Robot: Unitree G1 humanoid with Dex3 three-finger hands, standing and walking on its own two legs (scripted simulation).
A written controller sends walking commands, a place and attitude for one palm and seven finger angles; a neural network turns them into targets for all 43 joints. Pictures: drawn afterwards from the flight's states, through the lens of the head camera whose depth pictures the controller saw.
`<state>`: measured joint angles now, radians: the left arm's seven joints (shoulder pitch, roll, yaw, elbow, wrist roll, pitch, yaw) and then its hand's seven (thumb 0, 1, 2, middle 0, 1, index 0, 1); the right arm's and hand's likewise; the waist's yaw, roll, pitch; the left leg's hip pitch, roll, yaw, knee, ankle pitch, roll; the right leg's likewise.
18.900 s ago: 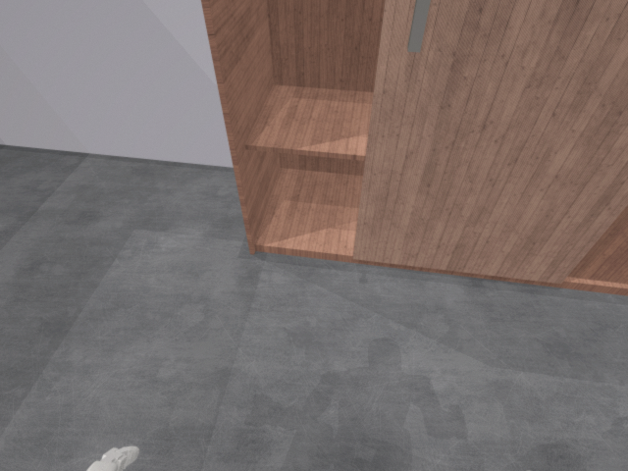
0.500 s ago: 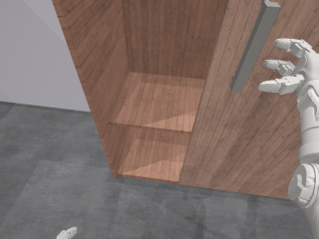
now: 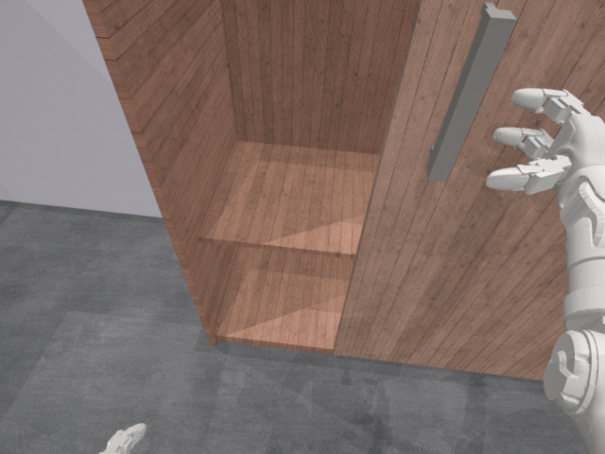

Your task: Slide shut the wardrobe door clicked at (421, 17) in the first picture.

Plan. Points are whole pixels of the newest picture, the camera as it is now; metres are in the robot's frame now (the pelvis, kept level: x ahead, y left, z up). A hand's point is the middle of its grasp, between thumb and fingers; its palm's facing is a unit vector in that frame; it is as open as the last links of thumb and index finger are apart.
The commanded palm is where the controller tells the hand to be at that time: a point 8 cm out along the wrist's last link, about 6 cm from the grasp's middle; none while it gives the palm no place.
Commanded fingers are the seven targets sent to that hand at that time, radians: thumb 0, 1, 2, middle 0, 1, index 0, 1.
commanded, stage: move the hooked fingers beside the handle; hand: right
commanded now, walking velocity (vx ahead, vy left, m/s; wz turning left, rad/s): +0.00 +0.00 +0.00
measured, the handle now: (459, 100) +0.53 -0.14 +0.23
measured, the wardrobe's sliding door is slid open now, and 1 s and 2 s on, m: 0.41 0.41 0.41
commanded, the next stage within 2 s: feel for the door with the fingertips in 0.04 s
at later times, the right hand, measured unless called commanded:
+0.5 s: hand (495, 143) +0.45 -0.17 +0.22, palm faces +0.03 +1.00 +0.00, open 14.0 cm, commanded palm +0.43 -0.21 +0.22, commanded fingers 0.00 0.50 -0.30 0.30 1.20 0.30 1.20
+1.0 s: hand (493, 131) +0.46 -0.17 +0.23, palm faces +0.04 +1.00 +0.01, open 14.0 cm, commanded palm +0.45 -0.22 +0.22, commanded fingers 0.00 0.50 -0.30 0.30 1.20 0.30 1.20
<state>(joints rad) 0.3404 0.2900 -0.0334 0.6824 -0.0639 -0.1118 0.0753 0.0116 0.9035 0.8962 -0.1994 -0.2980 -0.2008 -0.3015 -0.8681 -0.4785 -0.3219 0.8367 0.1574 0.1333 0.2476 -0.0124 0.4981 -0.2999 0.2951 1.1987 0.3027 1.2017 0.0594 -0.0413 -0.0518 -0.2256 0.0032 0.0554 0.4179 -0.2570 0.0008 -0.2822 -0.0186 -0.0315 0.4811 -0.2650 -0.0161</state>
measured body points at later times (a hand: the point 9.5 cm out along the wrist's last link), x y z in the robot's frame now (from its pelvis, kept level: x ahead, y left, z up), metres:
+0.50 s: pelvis -0.01 +0.00 +0.00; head +0.00 +0.01 +0.45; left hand +0.09 +0.26 -0.11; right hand +0.44 -0.22 +0.23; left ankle -0.03 +0.12 -0.74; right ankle -0.01 -0.11 -0.74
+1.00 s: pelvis -0.01 +0.01 +0.00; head +0.00 +0.02 +0.45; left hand +0.04 +0.28 -0.12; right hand +0.46 -0.22 +0.23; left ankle -0.03 +0.12 -0.74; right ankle -0.01 -0.11 -0.74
